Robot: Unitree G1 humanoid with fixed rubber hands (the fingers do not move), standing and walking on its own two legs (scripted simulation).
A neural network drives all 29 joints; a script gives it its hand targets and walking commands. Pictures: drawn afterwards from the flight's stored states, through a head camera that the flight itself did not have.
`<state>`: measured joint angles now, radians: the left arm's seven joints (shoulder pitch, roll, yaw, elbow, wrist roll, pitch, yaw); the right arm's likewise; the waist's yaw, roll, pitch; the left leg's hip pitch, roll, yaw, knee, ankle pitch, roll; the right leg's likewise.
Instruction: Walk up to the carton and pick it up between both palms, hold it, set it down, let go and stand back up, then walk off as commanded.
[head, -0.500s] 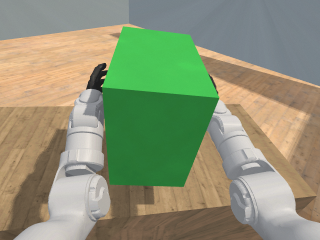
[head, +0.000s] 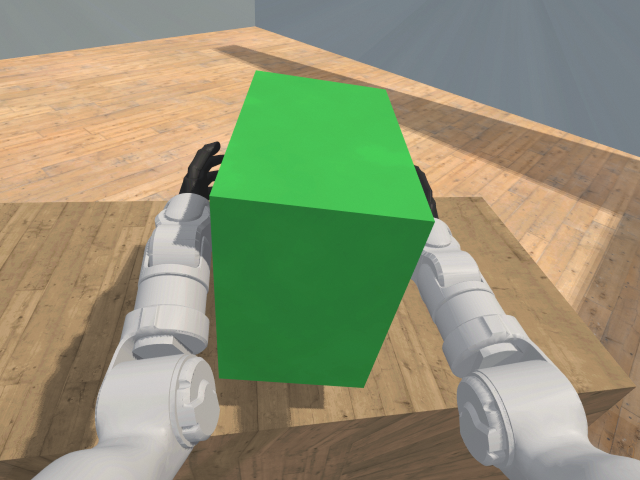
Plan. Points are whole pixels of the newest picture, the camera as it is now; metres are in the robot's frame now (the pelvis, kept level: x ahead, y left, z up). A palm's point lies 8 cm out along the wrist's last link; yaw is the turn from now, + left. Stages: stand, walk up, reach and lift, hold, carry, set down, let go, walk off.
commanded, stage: set down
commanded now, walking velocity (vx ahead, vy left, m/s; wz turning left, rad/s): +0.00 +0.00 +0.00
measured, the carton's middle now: (308, 224) +0.43 +0.01 +0.15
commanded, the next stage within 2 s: none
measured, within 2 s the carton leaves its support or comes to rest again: rests again in 1.74 s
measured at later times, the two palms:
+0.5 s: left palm (207, 213) +0.44 +0.15 +0.16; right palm (416, 242) +0.39 -0.13 +0.15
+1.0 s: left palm (209, 220) +0.44 +0.15 +0.14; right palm (415, 254) +0.39 -0.13 +0.13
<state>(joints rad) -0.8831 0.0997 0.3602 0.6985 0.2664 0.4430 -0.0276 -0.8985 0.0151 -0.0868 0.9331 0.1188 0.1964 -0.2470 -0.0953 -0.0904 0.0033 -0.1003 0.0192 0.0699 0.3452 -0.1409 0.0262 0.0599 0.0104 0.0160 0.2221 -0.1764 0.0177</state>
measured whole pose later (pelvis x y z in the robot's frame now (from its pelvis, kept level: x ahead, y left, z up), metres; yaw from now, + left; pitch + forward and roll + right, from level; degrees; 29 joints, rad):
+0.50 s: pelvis +0.01 +0.00 +0.00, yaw +0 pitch -3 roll -1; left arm -0.87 0.10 0.34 0.75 0.27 0.36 -0.06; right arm -0.80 0.04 -0.09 0.87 0.07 0.16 -0.27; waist -0.10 -0.09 0.00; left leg -0.15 0.01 0.07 0.34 -0.14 0.03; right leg 0.01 0.01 0.02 0.22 -0.18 0.02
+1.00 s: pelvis +0.01 +0.00 +0.00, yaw +0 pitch -2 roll -1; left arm -0.84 0.10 0.34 0.77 0.27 0.29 -0.08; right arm -0.75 0.05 -0.09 0.85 0.02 0.10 -0.28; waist -0.10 -0.09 0.00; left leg -0.16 0.01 0.07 0.34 -0.14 0.03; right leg 0.00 0.01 0.02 0.21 -0.17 0.02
